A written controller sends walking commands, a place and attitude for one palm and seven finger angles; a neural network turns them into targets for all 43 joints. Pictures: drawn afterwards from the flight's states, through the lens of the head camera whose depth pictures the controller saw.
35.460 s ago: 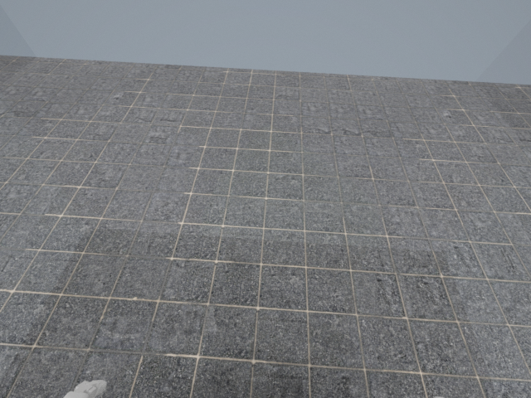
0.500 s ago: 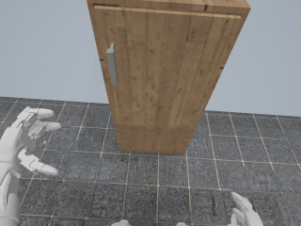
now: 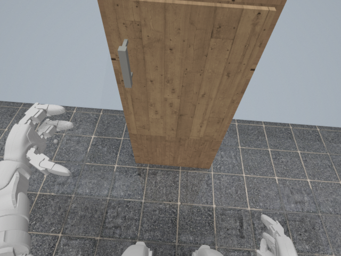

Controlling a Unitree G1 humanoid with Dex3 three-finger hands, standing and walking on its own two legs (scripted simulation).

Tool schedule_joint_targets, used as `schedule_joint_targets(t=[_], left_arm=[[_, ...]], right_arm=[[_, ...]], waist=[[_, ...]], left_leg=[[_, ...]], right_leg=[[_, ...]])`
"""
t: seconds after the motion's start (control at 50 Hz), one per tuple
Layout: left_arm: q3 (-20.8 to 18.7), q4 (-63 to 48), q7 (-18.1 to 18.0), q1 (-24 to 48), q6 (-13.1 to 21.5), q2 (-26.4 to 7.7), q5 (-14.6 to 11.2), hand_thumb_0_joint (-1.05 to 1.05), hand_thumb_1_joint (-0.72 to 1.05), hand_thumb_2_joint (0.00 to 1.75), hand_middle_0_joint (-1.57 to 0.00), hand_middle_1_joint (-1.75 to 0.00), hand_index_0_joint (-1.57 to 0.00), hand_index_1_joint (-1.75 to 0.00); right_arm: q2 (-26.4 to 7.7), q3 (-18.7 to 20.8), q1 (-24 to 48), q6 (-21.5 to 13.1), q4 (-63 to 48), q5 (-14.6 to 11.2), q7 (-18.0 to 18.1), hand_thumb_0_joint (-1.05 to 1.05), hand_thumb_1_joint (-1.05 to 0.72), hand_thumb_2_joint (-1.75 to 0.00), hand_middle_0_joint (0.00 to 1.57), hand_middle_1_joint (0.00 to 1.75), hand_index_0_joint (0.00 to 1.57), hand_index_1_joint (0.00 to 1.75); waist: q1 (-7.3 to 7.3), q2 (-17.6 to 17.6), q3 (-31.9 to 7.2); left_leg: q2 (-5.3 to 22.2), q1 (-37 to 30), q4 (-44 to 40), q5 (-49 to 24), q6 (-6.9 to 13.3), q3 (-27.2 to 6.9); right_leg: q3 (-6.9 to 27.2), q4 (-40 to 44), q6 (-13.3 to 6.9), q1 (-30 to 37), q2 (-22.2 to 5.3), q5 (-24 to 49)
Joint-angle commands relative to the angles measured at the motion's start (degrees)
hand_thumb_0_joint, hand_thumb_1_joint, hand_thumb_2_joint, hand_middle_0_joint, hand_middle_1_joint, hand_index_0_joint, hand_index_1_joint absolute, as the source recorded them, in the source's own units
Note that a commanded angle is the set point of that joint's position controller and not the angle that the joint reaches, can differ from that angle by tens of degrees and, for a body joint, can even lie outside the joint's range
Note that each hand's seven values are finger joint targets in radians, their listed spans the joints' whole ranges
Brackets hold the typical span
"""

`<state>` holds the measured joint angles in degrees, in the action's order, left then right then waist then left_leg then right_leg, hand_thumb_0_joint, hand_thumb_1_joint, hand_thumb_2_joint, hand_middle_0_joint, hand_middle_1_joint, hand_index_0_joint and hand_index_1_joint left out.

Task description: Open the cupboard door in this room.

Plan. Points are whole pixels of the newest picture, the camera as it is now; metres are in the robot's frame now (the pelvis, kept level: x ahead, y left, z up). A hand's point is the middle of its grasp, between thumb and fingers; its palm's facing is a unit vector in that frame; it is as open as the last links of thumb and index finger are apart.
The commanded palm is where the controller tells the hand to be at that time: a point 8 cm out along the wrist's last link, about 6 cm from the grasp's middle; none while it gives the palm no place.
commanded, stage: move the hooked fingers beside the handle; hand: left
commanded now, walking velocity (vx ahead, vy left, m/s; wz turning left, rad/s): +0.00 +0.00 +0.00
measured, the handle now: (127, 64) +0.62 +0.17 +0.07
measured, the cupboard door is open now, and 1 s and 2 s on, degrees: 0 0 0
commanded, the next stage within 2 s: none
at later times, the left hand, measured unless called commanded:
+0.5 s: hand (81, 109) +0.43 +0.25 +0.07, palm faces -0.02 -1.00 -0.01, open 14.0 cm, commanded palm +0.41 +0.30 +0.07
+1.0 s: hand (94, 87) +0.50 +0.24 +0.07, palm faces -0.02 -1.00 -0.01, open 14.0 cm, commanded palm +0.49 +0.29 +0.07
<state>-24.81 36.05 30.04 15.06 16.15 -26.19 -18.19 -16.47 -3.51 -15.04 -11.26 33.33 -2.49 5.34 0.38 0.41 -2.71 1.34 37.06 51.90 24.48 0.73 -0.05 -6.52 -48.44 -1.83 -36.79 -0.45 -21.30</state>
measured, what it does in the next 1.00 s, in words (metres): stands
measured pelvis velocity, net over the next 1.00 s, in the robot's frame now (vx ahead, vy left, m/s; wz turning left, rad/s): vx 0.01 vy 0.01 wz -0.05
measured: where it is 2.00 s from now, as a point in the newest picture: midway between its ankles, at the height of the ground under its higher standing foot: outside the picture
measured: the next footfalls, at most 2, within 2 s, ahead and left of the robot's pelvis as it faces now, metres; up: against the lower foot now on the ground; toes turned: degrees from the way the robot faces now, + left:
none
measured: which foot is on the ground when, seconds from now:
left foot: down 0.00-1.00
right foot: down 0.00-1.00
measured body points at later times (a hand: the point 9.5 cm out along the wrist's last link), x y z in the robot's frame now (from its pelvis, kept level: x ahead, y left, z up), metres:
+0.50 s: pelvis +0.01 +0.01 +0.00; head +0.10 +0.02 +0.44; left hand +0.42 +0.30 +0.08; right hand +0.08 -0.26 -0.10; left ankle +0.01 +0.11 -0.69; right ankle +0.03 -0.10 -0.69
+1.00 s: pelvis +0.01 +0.01 -0.01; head +0.13 +0.03 +0.42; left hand +0.50 +0.29 +0.08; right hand +0.02 -0.26 -0.12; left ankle +0.01 +0.11 -0.69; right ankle +0.03 -0.10 -0.69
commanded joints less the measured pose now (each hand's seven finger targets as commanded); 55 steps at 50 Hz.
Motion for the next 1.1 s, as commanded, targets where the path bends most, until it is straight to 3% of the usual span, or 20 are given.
schedule_joint_targets(t=[0.0, 0.02, 0.06, 0.16, 0.18, 0.2, 0.24, 0.34, 0.38, 0.42, 0.52, 0.6, 0.62, 0.74, 0.78, 0.82, 0.88, 0.94, 1.04, 1.08], left_arm=[[-2.9, -11.1, 0.5, 19.1, 4.4, -16.2, -0.3, 0.0, -0.5, 0.3, -0.3, -1.2, -0.3, -1.2], [-3.6, -9.3, 0.4, 19.4, 4.1, -16.9, -0.5, 0.0, -0.5, 0.3, -0.3, -1.2, -0.3, -1.2], [-4.4, -7.1, -0.3, 18.3, 3.5, -16.7, -0.5, 0.0, -0.5, 0.3, -0.3, -1.2, -0.3, -1.2], [-4.5, -3.9, -2.4, 20.6, 2.6, -17.2, 0.9, 0.0, -0.5, 0.3, -0.3, -1.2, -0.3, -1.2], [-6.0, -3.3, -3.0, 21.0, 3.0, -19.1, 1.3, 0.0, -0.5, 0.3, -0.3, -1.2, -0.3, -1.2], [-4.5, -3.8, -3.3, 23.1, 3.6, -18.1, 1.9, 0.0, -0.5, 0.3, -0.3, -1.2, -0.3, -1.2], [-5.3, -4.5, -3.6, 25.6, 5.2, -19.2, 2.2, 0.0, -0.5, 0.3, -0.3, -1.2, -0.3, -1.2], [-2.0, -3.0, -3.6, 32.6, 7.5, -16.2, 2.8, 0.0, -0.5, 0.3, -0.3, -1.2, -0.3, -1.2], [-4.2, 1.5, -3.8, 31.2, 6.9, -18.3, 3.0, 0.0, -0.5, 0.3, -0.3, -1.2, -0.3, -1.2], [-2.2, 4.1, -3.8, 35.1, 6.3, -17.5, 3.7, 0.0, -0.5, 0.3, -0.3, -1.2, -0.3, -1.2], [-5.6, 7.9, -4.8, 38.4, 6.8, -22.5, 5.3, 0.0, -0.5, 0.3, -0.3, -1.2, -0.3, -1.2], [-4.7, 9.1, -5.2, 42.5, 8.8, -22.1, 6.1, 0.0, -0.5, 0.3, -0.3, -1.2, -0.3, -1.2], [-4.0, 9.6, -5.2, 44.6, 9.3, -21.8, 6.1, 0.0, -0.5, 0.3, -0.3, -1.2, -0.3, -1.2], [-2.3, 15.5, -4.7, 49.0, 8.4, -21.2, 7.3, 0.0, -0.5, 0.3, -0.3, -1.2, -0.3, -1.2], [-3.8, 17.3, -5.1, 49.5, 8.0, -23.5, 7.8, 0.0, -0.5, 0.3, -0.3, -1.2, -0.3, -1.2], [-2.8, 17.7, -5.8, 53.4, 8.2, -23.4, 8.4, 0.0, -0.5, 0.3, -0.3, -1.2, -0.3, -1.2], [-2.9, 17.1, -7.0, 57.2, 9.4, -24.6, 9.6, 0.0, -0.5, 0.3, -0.3, -1.2, -0.3, -1.2], [-5.5, 18.9, -8.0, 60.1, 9.7, -28.4, 10.1, 0.0, -0.5, 0.3, -0.3, -1.2, -0.3, -1.2], [-2.9, 24.2, -7.9, 62.9, 8.0, -27.6, 12.0, 0.0, -0.5, 0.3, -0.3, -1.2, -0.3, -1.2], [-3.6, 26.1, -8.0, 63.4, 7.1, -29.6, 12.5, 0.0, -0.5, 0.3, -0.3, -1.2, -0.3, -1.2]], right_arm=[[-8.1, 4.0, -2.2, -2.1, -6.2, 0.0, 0.6, 0.0, -0.9, -0.9, 0.2, 0.3, 0.2, 0.3], [-8.5, 4.0, -2.9, -1.8, -6.0, 0.1, 0.5, 0.0, -0.9, -0.9, 0.2, 0.3, 0.2, 0.3], [-8.4, 4.2, -3.0, -1.2, -6.3, 0.0, 0.0, 0.0, -0.9, -0.9, 0.2, 0.3, 0.2, 0.3], [-8.6, 4.5, -4.3, 0.7, -7.0, 0.1, -0.9, 0.0, -0.9, -0.9, 0.2, 0.3, 0.2, 0.3], [-8.8, 4.6, -4.8, 1.1, -6.9, 0.2, -0.9, 0.0, -0.9, -0.9, 0.2, 0.3, 0.2, 0.3], [-8.7, 4.6, -5.1, 1.4, -6.9, 0.1, -1.0, 0.0, -0.9, -0.9, 0.2, 0.3, 0.2, 0.3], [-8.7, 4.8, -5.9, 2.0, -6.8, 0.4, -1.1, 0.0, -0.9, -0.9, 0.2, 0.3, 0.2, 0.3], [-8.7, 5.2, -7.6, 3.1, -4.9, 0.4, -1.1, 0.0, -0.9, -0.9, 0.2, 0.3, 0.2, 0.3], [-9.1, 5.2, -8.3, 3.8, -4.3, 0.6, -1.0, 0.0, -0.9, -0.9, 0.2, 0.3, 0.2, 0.3], [-9.1, 4.9, -8.6, 4.5, -3.7, 0.5, -1.0, 0.0, -0.9, -0.9, 0.2, 0.3, 0.2, 0.3], [-9.4, 5.1, -10.2, 6.2, -3.6, 0.9, -1.3, 0.0, -0.9, -0.9, 0.2, 0.3, 0.2, 0.3], [-9.3, 5.1, -10.9, 7.2, -3.3, 1.2, -1.8, 0.0, -0.9, -0.9, 0.2, 0.3, 0.2, 0.3], [-9.4, 5.1, -11.3, 7.6, -2.9, 1.2, -1.8, 0.0, -0.9, -0.9, 0.2, 0.3, 0.2, 0.3], [-9.9, 5.1, -12.8, 9.5, -1.9, 1.4, -2.0, 0.0, -0.9, -0.9, 0.2, 0.3, 0.2, 0.3], [-10.2, 5.1, -13.3, 10.1, -1.8, 1.5, -2.0, 0.0, -0.9, -0.9, 0.2, 0.3, 0.2, 0.3], [-10.1, 4.9, -13.6, 10.5, -1.6, 1.6, -1.9, 0.0, -0.9, -0.9, 0.2, 0.3, 0.2, 0.3], [-10.2, 4.8, -14.6, 10.9, -1.2, 2.0, -2.1, 0.0, -0.9, -0.9, 0.2, 0.3, 0.2, 0.3], [-10.7, 4.6, -15.7, 11.4, -0.6, 2.4, -2.2, 0.0, -0.9, -0.9, 0.2, 0.3, 0.2, 0.3], [-10.8, 4.1, -17.0, 12.5, -0.3, 2.6, -2.4, 0.0, -0.9, -0.9, 0.2, 0.3, 0.2, 0.3], [-11.3, 4.0, -17.6, 13.1, -0.6, 2.7, -2.4, 0.0, -0.9, -0.9, 0.2, 0.3, 0.2, 0.3]], waist=[[1.66, 7.1, -20.8], [1.75, 4.4, -20.4], [1.15, 3.0, -20.1], [1.33, 3.3, -18.6], [1.13, 3.0, -18.6], [1.95, 3.5, -18.6], [1.76, 4.0, -21.1], [3.77, 6.1, -23.4], [3.33, 4.1, -22.8], [4.34, 5.0, -20.8], [3.89, 4.0, -23.2], [4.57, 6.6, -25.1], [5.45, 6.4, -25.3], [6.63, 6.9, -24.7], [6.67, 5.3, -24.6], [7.83, 5.3, -23.4], [8.09, 8.7, -26.5], [8.7, 8.2, -28.6], [10.45, 9.6, -26.4], [11.16, 7.6, -25.7]], left_leg=[[-1.5, -7.5, -7.7, -13.9, 0.6, -1.1], [-1.2, -6.5, -7.5, -14.5, 0.6, -1.5], [-1.3, -4.9, -7.9, -14.5, 0.5, -1.2], [-1.2, -3.6, -8.1, -15.3, 0.5, -0.4], [-1.2, -3.0, -8.1, -15.0, 0.5, -0.3], [-1.1, -3.2, -8.2, -14.7, 0.6, -0.4], [-1.0, -4.5, -7.7, -16.8, 0.6, -0.5], [-0.6, -8.0, -6.8, -18.6, 0.6, -1.0], [-0.6, -5.9, -6.9, -18.0, 0.6, -0.8], [-0.7, -4.9, -6.8, -17.3, 0.8, -0.9], [-0.4, -4.2, -5.9, -20.0, 0.9, -1.1], [-0.2, -5.8, -5.1, -21.0, 0.6, -1.2], [0.0, -6.4, -4.6, -22.0, 0.7, -1.5], [0.2, -6.4, -4.3, -21.1, 0.5, -2.1], [0.2, -4.6, -4.1, -19.7, 0.8, -2.0], [0.2, -3.7, -3.9, -18.4, 0.9, -2.3], [0.3, -6.2, -3.3, -19.8, 0.5, -3.0], [0.5, -5.4, -2.2, -20.9, 0.6, -3.1], [0.5, -3.4, -1.7, -19.5, 0.7, -3.1], [0.6, -1.2, -1.4, -18.1, 1.1, -3.1]], right_leg=[[6.2, 5.9, 0.2, 10.5, 0.9, 11.2], [5.8, 5.4, 0.2, 10.6, 1.3, 11.9], [5.9, 5.5, 0.5, 11.4, 1.0, 12.6], [5.7, 5.2, 0.6, 10.6, 1.1, 14.0], [5.9, 5.3, 0.7, 10.8, 1.1, 13.8], [5.8, 5.1, 0.7, 10.1, 1.2, 13.5], [5.8, 4.3, 0.5, 10.8, 1.5, 15.2], [5.6, 4.0, 0.5, 7.6, 1.9, 15.7], [5.7, 4.2, 0.6, 8.7, 1.7, 15.8], [5.5, 4.0, 0.4, 7.0, 1.7, 15.4], [5.6, 3.0, 0.4, 7.7, 1.9, 17.6], [5.5, 2.5, 0.5, 5.9, 2.0, 17.2], [5.4, 2.2, 0.4, 4.9, 2.2, 17.5], [5.0, 2.2, 0.6, 1.5, 2.2, 15.5], [5.1, 2.3, 0.6, 1.9, 2.2, 15.2], [5.1, 2.2, 0.6, 0.5, 2.3, 14.1], [4.9, 1.5, 0.6, -1.4, 2.3, 13.3], [5.2, 1.0, 0.8, -0.8, 2.5, 14.5], [4.9, 1.0, 0.8, -3.5, 2.5, 13.3], [5.1, 1.2, 1.0, -3.4, 2.6, 12.7]])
